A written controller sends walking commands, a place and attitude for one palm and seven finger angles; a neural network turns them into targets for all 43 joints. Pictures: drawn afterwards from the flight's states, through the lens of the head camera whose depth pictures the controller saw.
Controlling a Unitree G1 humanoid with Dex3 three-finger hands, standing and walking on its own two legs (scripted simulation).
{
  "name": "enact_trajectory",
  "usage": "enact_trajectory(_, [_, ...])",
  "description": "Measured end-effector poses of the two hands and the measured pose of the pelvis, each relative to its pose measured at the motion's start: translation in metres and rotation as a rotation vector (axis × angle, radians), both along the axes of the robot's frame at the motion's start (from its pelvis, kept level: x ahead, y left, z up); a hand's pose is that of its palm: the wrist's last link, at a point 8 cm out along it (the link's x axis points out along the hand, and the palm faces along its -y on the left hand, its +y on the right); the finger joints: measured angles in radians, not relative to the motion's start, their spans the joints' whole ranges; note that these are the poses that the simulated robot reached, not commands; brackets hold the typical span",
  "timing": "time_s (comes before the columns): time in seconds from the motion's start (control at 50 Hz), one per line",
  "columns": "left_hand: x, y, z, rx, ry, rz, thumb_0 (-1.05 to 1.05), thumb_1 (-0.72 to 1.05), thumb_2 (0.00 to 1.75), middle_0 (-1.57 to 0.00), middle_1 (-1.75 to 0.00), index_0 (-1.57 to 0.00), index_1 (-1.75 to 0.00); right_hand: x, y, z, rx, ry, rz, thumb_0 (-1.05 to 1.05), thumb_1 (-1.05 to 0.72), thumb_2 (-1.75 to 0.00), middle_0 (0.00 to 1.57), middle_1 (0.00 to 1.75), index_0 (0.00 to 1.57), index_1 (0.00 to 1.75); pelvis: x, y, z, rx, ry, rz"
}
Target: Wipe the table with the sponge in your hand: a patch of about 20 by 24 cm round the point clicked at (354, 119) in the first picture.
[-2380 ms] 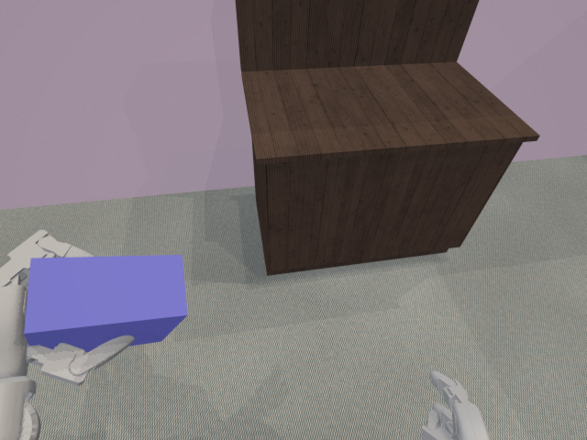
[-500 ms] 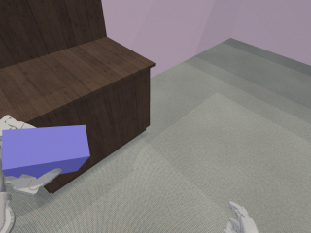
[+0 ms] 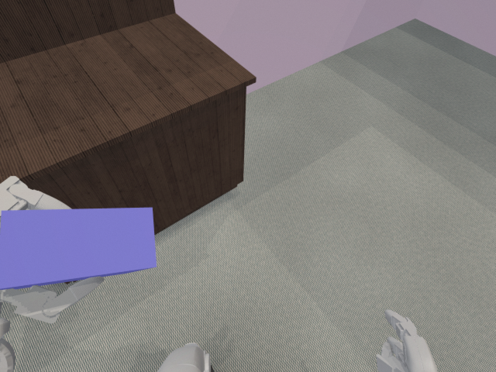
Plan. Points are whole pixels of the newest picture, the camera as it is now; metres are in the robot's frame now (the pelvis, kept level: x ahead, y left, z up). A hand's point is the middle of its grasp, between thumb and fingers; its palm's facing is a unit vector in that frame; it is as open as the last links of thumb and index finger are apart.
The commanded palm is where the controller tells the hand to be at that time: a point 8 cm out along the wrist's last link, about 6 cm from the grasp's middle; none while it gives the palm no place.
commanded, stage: turn to face it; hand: left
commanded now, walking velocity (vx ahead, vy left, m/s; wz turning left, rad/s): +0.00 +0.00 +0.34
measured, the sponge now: (100, 247) +0.23 +0.19 +0.14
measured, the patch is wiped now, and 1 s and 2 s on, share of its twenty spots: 0.00 0.00 0.00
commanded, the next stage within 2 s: take the last steps up to it in 0.32 s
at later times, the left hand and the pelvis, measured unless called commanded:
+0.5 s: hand (55, 288) +0.18 +0.20 +0.17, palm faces +0.57 -0.73 -0.38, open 10.3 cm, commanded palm +0.13 +0.24 +0.18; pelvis +0.02 -0.06 -0.01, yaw +10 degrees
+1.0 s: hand (3, 325) +0.14 +0.23 +0.18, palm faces +0.63 -0.67 -0.39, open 10.3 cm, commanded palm +0.09 +0.25 +0.18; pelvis +0.01 -0.06 +0.00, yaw +15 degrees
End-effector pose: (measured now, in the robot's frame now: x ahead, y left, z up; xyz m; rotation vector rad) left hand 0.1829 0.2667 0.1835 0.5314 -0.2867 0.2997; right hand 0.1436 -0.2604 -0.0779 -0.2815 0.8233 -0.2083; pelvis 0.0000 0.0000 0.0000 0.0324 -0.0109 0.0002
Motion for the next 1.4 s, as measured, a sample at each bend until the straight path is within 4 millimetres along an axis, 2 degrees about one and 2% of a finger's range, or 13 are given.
enact_trajectory(0.08, [0.007,0.007,0.007,0.013,-0.112,-0.020,-0.01,-0.51,0.98,-0.71,-1.33,-0.73,-1.33,0.034,0.004,0.005,-0.040,-0.079,0.010,0.01,-0.91,-0.90,0.20,0.30,0.20,0.30,0.018,0.007,-0.015,-0.013,-0.009,0.004])
enact_trajectory(0.16, [0.013,0.017,0.014,0.034,-0.155,0.010,-0.01,-0.51,0.98,-0.71,-1.33,-0.74,-1.33,0.057,0.028,0.007,0.038,-0.120,0.055,0.01,-0.91,-0.90,0.19,0.30,0.20,0.30,0.023,0.002,-0.013,-0.028,-0.025,0.039])
enact_trajectory(0.32, [-0.019,0.005,0.018,-0.005,-0.090,0.119,-0.01,-0.51,0.98,-0.71,-1.33,-0.74,-1.33,0.066,0.063,0.003,0.196,-0.130,0.202,0.01,-0.90,-0.90,0.20,0.30,0.20,0.30,0.026,-0.023,-0.003,-0.066,-0.012,0.102])
enact_trajectory(0.4, [-0.040,-0.013,0.006,-0.002,-0.037,0.200,-0.01,-0.51,0.98,-0.71,-1.33,-0.74,-1.33,0.065,0.054,-0.013,0.226,-0.108,0.257,0.01,-0.90,-0.90,0.20,0.30,0.20,0.30,0.024,-0.046,-0.010,-0.046,-0.015,0.125])
enact_trajectory(0.48, [-0.049,-0.029,-0.005,-0.065,-0.019,0.266,-0.01,-0.51,0.98,-0.71,-1.33,-0.74,-1.33,0.061,0.029,-0.026,0.189,-0.046,0.291,0.01,-0.90,-0.90,0.20,0.30,0.21,0.30,0.018,-0.062,-0.010,-0.032,-0.034,0.160])
enact_trajectory(0.58, [-0.050,-0.041,0.002,-0.083,-0.024,0.252,-0.01,-0.51,0.98,-0.71,-1.33,-0.74,-1.33,0.057,-0.007,-0.015,0.104,-0.010,0.266,0.02,-0.90,-0.90,0.20,0.30,0.20,0.30,0.014,-0.070,0.001,0.000,-0.019,0.195])
enact_trajectory(0.68, [-0.061,-0.036,0.010,-0.023,-0.044,0.233,-0.01,-0.51,0.98,-0.71,-1.34,-0.74,-1.33,0.057,-0.028,0.003,0.029,-0.043,0.232,0.02,-0.91,-0.90,0.20,0.30,0.20,0.30,0.007,-0.070,0.004,0.002,0.007,0.227])
enact_trajectory(0.78, [-0.085,-0.017,0.008,-0.016,-0.111,0.264,-0.01,-0.51,0.98,-0.71,-1.34,-0.74,-1.33,0.058,-0.025,0.010,-0.024,-0.095,0.231,0.01,-0.91,-0.90,0.20,0.30,0.20,0.30,-0.001,-0.057,-0.007,-0.009,0.001,0.237])
enact_trajectory(0.86, [-0.094,-0.008,0.006,-0.016,-0.117,0.298,-0.01,-0.51,0.98,-0.71,-1.34,-0.74,-1.33,0.052,-0.002,0.008,0.041,-0.114,0.237,0.01,-0.91,-0.90,0.19,0.30,0.20,0.30,-0.001,-0.054,-0.005,-0.016,-0.014,0.240])
enact_trajectory(1.02, [-0.086,-0.017,0.009,-0.017,-0.072,0.330,-0.01,-0.51,0.98,-0.71,-1.34,-0.74,-1.33,0.047,0.040,-0.016,0.194,-0.056,0.316,0.01,-0.90,-0.90,0.20,0.30,0.20,0.30,0.008,-0.062,-0.001,-0.027,-0.018,0.256])
enact_trajectory(1.14, [-0.069,-0.031,-0.002,0.003,-0.019,0.332,-0.01,-0.51,0.98,-0.71,-1.34,-0.74,-1.33,0.063,0.033,-0.043,0.204,0.014,0.355,0.01,-0.90,-0.90,0.20,0.30,0.21,0.30,0.016,-0.073,-0.012,-0.020,-0.023,0.282])
enact_trajectory(1.3, [-0.056,-0.021,0.000,-0.004,0.058,0.318,-0.01,-0.51,0.98,-0.71,-1.34,-0.74,-1.33,0.091,0.001,-0.014,0.091,0.024,0.308,0.02,-0.91,-0.90,0.20,0.30,0.20,0.30,0.033,-0.064,0.007,0.007,0.009,0.283])
enact_trajectory(1.4, [-0.049,-0.001,0.008,0.004,0.009,0.313,-0.01,-0.51,0.98,-0.71,-1.34,-0.74,-1.33,0.111,0.001,0.004,0.011,-0.013,0.297,0.02,-0.91,-0.90,0.20,0.30,0.20,0.30,0.046,-0.043,0.007,0.005,0.013,0.286])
